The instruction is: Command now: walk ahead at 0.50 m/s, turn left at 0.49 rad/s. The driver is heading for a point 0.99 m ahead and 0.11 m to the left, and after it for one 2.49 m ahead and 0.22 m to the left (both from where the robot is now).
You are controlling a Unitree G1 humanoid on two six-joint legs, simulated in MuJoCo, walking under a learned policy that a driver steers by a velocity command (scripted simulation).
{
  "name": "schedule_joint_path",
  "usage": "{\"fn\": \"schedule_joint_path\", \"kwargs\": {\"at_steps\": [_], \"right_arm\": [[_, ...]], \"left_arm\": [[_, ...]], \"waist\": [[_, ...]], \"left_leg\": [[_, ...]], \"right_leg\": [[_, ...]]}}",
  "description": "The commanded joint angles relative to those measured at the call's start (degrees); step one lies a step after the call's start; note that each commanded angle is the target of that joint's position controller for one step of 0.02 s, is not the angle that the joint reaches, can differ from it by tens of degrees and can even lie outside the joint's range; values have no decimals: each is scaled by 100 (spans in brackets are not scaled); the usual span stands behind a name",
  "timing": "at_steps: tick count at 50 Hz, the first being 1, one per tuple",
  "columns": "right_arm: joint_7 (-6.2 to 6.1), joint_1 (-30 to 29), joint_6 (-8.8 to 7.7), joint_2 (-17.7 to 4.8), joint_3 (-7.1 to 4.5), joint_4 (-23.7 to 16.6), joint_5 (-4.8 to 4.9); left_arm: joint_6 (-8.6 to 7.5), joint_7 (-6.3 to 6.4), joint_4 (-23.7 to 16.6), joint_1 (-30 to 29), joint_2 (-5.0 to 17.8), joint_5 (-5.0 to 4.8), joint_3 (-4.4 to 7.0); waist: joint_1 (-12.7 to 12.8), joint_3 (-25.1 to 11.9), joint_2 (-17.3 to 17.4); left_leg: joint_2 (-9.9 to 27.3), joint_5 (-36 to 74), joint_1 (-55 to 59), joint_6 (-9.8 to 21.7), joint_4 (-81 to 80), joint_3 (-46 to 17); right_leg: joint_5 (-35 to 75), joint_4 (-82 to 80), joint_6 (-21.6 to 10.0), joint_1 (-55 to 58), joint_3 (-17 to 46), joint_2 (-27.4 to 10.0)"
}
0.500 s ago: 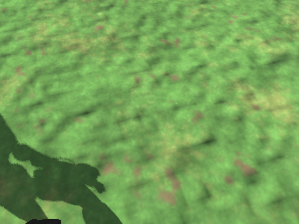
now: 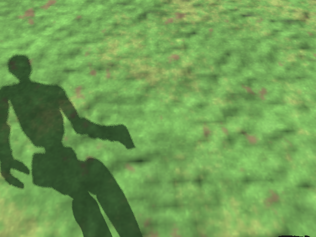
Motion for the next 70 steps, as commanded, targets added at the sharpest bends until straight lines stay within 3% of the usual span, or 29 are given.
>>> {"fn": "schedule_joint_path", "kwargs": {"at_steps": [1, 2, 3, 4, 5, 9, 13, 18, 21, 22, 23, 24, 25, 27, 29, 33, 36, 42, 44, 45, 46, 47, 48, 49, 52, 56, 63, 67, 70], "right_arm": [[-136, 2065, -36, -1333, -445, -76, 27], [-164, 1821, -46, -1106, -384, -86, -9], [-178, 1428, -45, -1005, -350, -165, 9], [-185, 1066, -29, -852, -302, -256, 6], [-209, 884, -24, -754, -253, -357, -68], [-311, 771, -31, -935, -298, -349, -47], [-412, 1050, 57, -1049, -337, -215, 28], [-439, 1388, 147, -1013, -335, -86, 63], [-428, 1184, 155, -782, -274, -179, 13], [-402, 1184, 125, -438, -146, -288, -56], [-398, 1966, 72, -121, -35, -457, 82], [-414, 2002, 60, -647, -113, -298, 123], [-412, 1449, 80, -935, -197, -310, 88], [-405, 847, 72, -808, -194, -455, -43], [-345, 889, 71, -610, -175, -466, 14], [-301, 543, 70, -320, -57, -546, -64], [-232, 57, -3, -204, 24, -600, -56], [-128, -743, -93, -352, -16, -846, 19], [-125, -343, -140, -518, -109, -758, 0], [-168, 281, -141, -725, -230, -556, -42], [-238, 1189, -131, -1043, -368, -370, -112], [-313, 1861, -66, -1601, -491, -321, -250], [-296, 2029, -43, -1347, -419, -259, -206], [-281, 1715, -52, -1017, -305, -221, -131], [-224, 748, -153, -452, -141, -182, -136], [-254, 546, -319, -506, -221, 42, -208], [-403, 923, -234, -867, -337, 402, -145], [-417, 1188, -80, -1034, -410, 608, -22], [-461, 1090, 49, -1273, -475, 613, 37]], "left_arm": [[-468, -167, -728, 3, 557, -33, -30], [-588, -227, -943, -560, 772, -242, 23], [-650, -209, -1007, -746, 705, -185, -12], [-645, -172, -994, -831, 727, -35, 26], [-584, -167, -1002, -712, 761, 19, 66], [-361, -115, -1027, -661, 497, 86, -1], [-381, -144, -1190, -1539, 277, 56, -104], [-489, -243, -1302, -1889, 588, -69, 27], [-569, -209, -1096, -962, 838, -31, 203], [-588, -156, -1043, -158, 1136, 70, 293], [-503, -171, -828, 363, 1601, 136, 414], [-483, -212, -852, 363, 1133, -7, 327], [-457, -198, -871, 181, 790, -25, 232], [-398, -210, -814, -210, 566, 44, 133], [-421, -212, -731, -317, 428, 60, 77], [-449, -217, -494, -223, 687, -50, 145], [-387, -202, -357, -148, 851, -92, 174], [-235, -211, 8, 369, 1018, -215, 187], [-165, -181, 52, 277, 1126, -232, 207], [-155, -167, 55, 259, 1060, -226, 176], [-181, -166, -21, 193, 814, -148, 74], [-262, -166, -225, 546, 209, -53, -115], [-331, -157, -185, 641, 381, -154, -91], [-334, -171, -235, 349, 811, -284, 54], [-192, -140, -269, -41, 674, -186, 107], [17, -135, -282, -51, 340, -181, 85], [-21, -353, -725, -1271, 121, -130, -23], [-6, -477, -1057, -1775, 200, -139, -19], [35, -509, -1127, -1387, 459, -131, 122]], "waist": [[-908, -2517, 805], [-951, -1644, 549], [-704, -1093, -18], [-475, -684, -210], [-267, -571, -76], [-68, -296, 107], [-442, -256, 354], [-526, -321, 543], [29, -641, 651], [375, -1356, 110], [70, -2052, -1829], [178, -1763, -1525], [334, -1042, -935], [197, -305, -449], [-22, -172, -705], [-60, -108, -595], [96, -77, -529], [278, 127, -587], [-78, -19, -601], [-398, -389, -505], [-832, -1051, -309], [-873, -1931, 966], [-908, -2303, 1391], [-843, -1442, 968], [-322, -326, 723], [-74, -84, 442], [-455, 277, 143], [-569, 423, 150], [-206, -39, 420]], "left_leg": [[2040, -831, 5581, 1835, -1460, -4935], [1872, -623, 5006, 1514, -1612, -4045], [1639, -151, 4106, 1314, -1662, -3419], [1432, 501, 3293, 1202, -1761, -2964], [1298, 959, 2746, 1202, -1908, -2707], [979, 1647, 1625, 1165, -2177, -2022], [527, 995, 1261, 730, -1998, -1616], [847, 164, 1999, 509, -1395, -2485], [618, 403, 1930, 191, -438, -2563], [282, -173, 1347, -28, 1034, -2110], [-480, -2510, -616, -400, 2886, -1302], [-52, -2571, -1368, -488, 3731, -1399], [122, -2019, -1539, -524, 3977, -1349], [399, -1380, -1306, -552, 3636, -1131], [575, -1177, -884, -539, 3197, -1035], [715, -802, -877, -623, 2033, -733], [715, 83, -560, -638, 925, -526], [457, 312, 11, -488, -293, -354], [302, 218, 765, -342, -715, -265], [191, 242, 1760, -221, -878, -185], [700, 348, 3208, 12, -714, -642], [2251, -205, 5240, 666, -858, -2776], [2659, -1013, 5182, 1010, -1540, -4234], [2479, -1405, 4522, 820, -1688, -3551], [1795, -606, 2695, 471, -2287, -1818], [1706, 673, 2151, 501, -2714, -767], [1692, 1076, 2613, 337, -2814, 362], [1907, 1520, 3407, 199, -2472, 610], [1884, 4119, 3679, 2, -1315, 871]], "right_leg": [[-411, 4293, 30, -4218, 1567, 403], [99, 4097, -83, -4624, 1586, 94], [550, 3547, -122, -4487, 1509, -159], [741, 3046, -61, -4187, 1422, -303], [871, 2856, 1, -3793, 1437, -400], [1310, 1705, 371, -3403, 1157, -404], [3020, -107, 479, -2813, 1035, -48], [2908, -1055, 295, -2501, 1319, 139], [2589, -1423, -117, -1149, 1283, 1], [2249, -1368, -493, 200, 2125, -912], [977, -1861, -1442, 1978, 4732, -2184], [-358, -2195, -1470, 1862, 5512, -2310], [-323, -2286, -1239, 1226, 4680, -2032], [1082, -2429, -1096, 50, 3414, -1536], [1788, -2668, -1079, -481, 2750, -1240], [2722, -2981, -1303, -602, 2144, -1266], [2979, -3054, -1202, -653, 1628, -1127], [3085, -2777, -1008, -314, 1599, -1315], [3645, -2310, -870, -292, 1621, -1306], [4274, -1614, -734, -480, 1439, -1069], [3826, -357, -510, -1204, 1196, -758], [1533, 1841, -66, -3255, 726, 17], [-444, 2917, -32, -3973, 1407, 183], [-128, 3327, -63, -4406, 1572, -113], [1035, 2789, -47, -3965, 1422, -634], [1811, 2478, 97, -3758, 1504, -676], [3265, 387, -2, -3805, 1067, -556], [2699, -184, -258, -3950, 791, -464], [1814, -256, -590, -2992, 281, 52]]}}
